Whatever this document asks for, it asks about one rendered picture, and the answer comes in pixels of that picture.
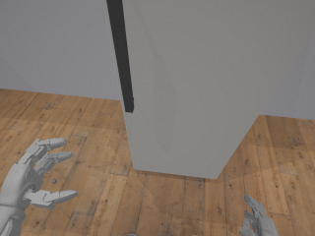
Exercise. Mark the left robot hand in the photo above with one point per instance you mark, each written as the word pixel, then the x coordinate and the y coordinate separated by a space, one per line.
pixel 16 189

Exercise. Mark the handle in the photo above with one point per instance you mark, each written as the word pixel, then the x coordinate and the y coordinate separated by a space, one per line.
pixel 117 23

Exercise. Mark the fridge door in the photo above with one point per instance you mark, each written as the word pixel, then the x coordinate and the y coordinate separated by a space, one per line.
pixel 201 73

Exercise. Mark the right robot hand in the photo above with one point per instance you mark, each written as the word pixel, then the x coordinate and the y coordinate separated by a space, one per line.
pixel 262 225

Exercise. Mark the left robot forearm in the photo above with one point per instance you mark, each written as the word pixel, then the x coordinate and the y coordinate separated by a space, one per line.
pixel 11 219

